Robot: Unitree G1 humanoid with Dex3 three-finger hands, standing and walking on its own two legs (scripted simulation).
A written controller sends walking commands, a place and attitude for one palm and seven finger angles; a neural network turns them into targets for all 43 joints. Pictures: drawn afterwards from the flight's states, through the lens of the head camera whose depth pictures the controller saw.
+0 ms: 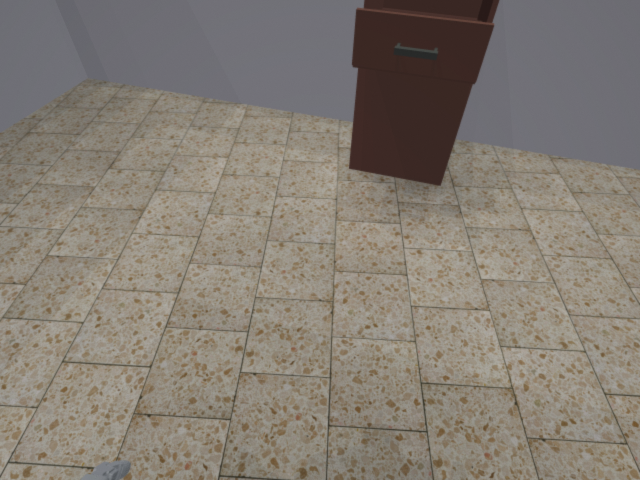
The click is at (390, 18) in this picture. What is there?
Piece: drawer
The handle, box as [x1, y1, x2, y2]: [393, 43, 437, 59]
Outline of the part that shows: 393,54 435,59 437,54 437,48 435,48 433,51 402,47 399,45 400,43 398,43 394,48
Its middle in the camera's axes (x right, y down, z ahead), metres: +0.31 -0.62 +1.27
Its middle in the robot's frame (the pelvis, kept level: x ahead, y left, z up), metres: +1.37 -0.24 -0.02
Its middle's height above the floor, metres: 0.75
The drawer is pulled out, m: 0.28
